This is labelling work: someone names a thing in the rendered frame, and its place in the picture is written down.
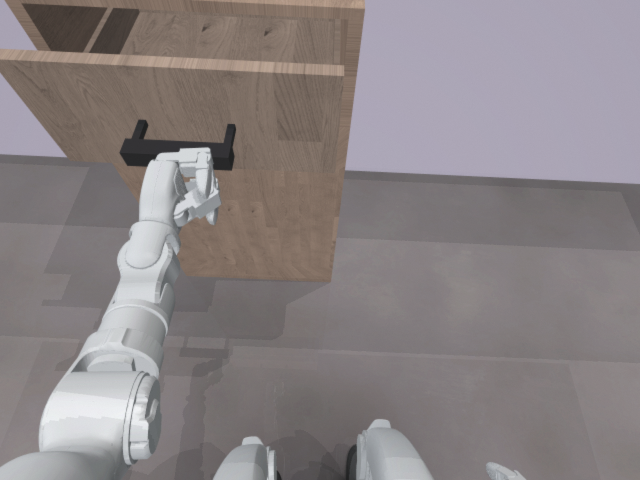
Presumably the left robot forearm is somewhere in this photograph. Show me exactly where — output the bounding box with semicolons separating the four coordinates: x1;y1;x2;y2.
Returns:
39;220;181;452

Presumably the handle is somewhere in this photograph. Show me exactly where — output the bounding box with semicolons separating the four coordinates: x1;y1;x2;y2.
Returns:
120;120;236;171

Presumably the left robot hand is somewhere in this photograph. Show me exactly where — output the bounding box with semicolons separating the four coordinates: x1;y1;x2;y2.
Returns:
139;147;222;235

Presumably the robot left thigh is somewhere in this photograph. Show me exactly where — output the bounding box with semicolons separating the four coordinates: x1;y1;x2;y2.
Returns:
213;444;277;480

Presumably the robot left upper arm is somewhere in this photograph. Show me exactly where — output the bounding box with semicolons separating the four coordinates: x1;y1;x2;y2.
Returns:
0;371;162;480

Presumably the cabinet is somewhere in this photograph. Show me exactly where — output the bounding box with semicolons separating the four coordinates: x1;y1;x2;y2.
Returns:
5;0;365;282

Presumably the drawer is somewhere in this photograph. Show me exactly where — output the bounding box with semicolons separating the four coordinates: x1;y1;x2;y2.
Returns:
0;8;344;173

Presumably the robot left shin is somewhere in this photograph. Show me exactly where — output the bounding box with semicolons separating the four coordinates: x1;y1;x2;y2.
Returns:
241;436;264;446

